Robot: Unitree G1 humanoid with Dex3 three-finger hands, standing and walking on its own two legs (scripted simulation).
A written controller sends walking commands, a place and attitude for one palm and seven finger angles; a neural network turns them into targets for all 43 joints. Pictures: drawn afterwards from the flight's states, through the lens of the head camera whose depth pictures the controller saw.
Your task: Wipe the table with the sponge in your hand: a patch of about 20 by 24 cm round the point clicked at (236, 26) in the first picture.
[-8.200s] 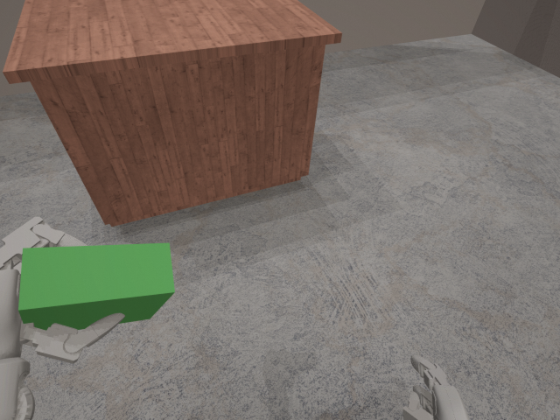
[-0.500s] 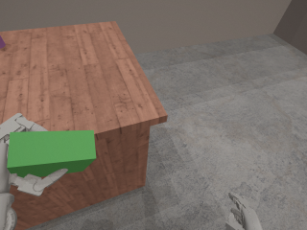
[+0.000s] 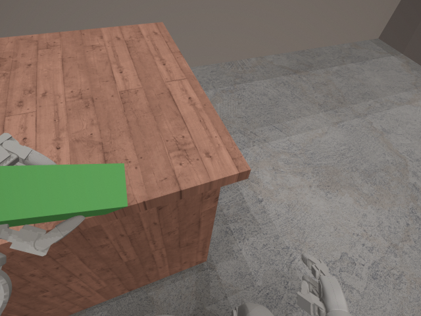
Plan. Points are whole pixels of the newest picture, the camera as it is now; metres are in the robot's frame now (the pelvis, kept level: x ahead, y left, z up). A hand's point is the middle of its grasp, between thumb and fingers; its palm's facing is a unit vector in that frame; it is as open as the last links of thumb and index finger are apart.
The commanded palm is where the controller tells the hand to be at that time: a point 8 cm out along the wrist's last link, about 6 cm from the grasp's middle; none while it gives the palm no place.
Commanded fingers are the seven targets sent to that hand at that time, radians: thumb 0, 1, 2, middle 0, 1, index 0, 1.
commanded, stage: shuffle to correct the standing spot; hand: left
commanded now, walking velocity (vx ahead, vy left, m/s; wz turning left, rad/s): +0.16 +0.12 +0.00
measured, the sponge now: (81, 194) +0.24 +0.20 +0.16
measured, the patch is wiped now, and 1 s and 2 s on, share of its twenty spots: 0.00 0.00 0.00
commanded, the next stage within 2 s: come to a stop and stand still in 0.10 s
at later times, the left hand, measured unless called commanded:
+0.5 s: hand (40, 127) +0.32 +0.29 +0.19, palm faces +0.37 -0.86 -0.35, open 9.8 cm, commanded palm +0.27 +0.33 +0.20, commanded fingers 0.00 0.10 1.30 -1.20 -1.60 -1.20 -1.60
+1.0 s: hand out of the picture +0.33 +0.35 +0.19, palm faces +0.44 -0.80 -0.40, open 9.8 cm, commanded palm +0.25 +0.35 +0.20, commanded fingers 0.00 0.10 1.30 -1.20 -1.60 -1.20 -1.60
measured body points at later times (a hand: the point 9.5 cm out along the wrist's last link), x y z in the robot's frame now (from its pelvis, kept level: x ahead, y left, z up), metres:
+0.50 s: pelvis +0.10 +0.06 +0.01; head +0.13 +0.07 +0.46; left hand +0.30 +0.33 +0.21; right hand +0.30 -0.20 -0.05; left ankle +0.16 +0.20 -0.72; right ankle +0.07 -0.07 -0.72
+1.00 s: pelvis +0.08 +0.08 +0.02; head +0.10 +0.09 +0.47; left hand +0.30 +0.39 +0.21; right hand +0.25 -0.17 -0.05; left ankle +0.16 +0.20 -0.72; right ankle +0.08 -0.07 -0.72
